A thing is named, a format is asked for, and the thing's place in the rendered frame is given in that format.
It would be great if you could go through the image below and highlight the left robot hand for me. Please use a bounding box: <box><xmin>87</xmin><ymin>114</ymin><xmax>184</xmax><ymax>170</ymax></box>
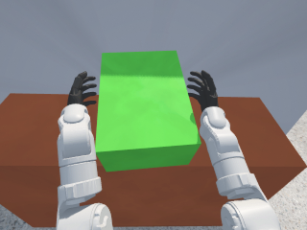
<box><xmin>67</xmin><ymin>71</ymin><xmax>97</xmax><ymax>106</ymax></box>

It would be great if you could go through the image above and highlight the robot left forearm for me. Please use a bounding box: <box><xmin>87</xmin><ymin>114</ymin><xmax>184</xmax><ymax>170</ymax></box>
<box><xmin>56</xmin><ymin>103</ymin><xmax>102</xmax><ymax>230</ymax></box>

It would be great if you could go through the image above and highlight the right robot upper arm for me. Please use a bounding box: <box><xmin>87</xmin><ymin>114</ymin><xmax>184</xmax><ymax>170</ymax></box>
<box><xmin>221</xmin><ymin>197</ymin><xmax>281</xmax><ymax>230</ymax></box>

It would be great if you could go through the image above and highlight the left robot upper arm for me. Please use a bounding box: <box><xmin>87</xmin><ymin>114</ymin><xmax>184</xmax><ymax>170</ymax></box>
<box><xmin>57</xmin><ymin>203</ymin><xmax>113</xmax><ymax>230</ymax></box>

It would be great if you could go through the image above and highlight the carton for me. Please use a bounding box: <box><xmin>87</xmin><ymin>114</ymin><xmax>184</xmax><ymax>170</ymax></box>
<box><xmin>95</xmin><ymin>50</ymin><xmax>201</xmax><ymax>173</ymax></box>

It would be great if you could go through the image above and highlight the robot right forearm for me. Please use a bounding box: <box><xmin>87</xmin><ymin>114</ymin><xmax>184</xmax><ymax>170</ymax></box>
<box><xmin>199</xmin><ymin>106</ymin><xmax>281</xmax><ymax>230</ymax></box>

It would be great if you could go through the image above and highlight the right robot hand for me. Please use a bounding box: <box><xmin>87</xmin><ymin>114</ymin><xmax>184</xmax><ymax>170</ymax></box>
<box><xmin>187</xmin><ymin>70</ymin><xmax>219</xmax><ymax>112</ymax></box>

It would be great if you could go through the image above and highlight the pedestal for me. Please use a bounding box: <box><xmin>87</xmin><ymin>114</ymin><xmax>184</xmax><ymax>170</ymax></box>
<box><xmin>0</xmin><ymin>93</ymin><xmax>307</xmax><ymax>228</ymax></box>

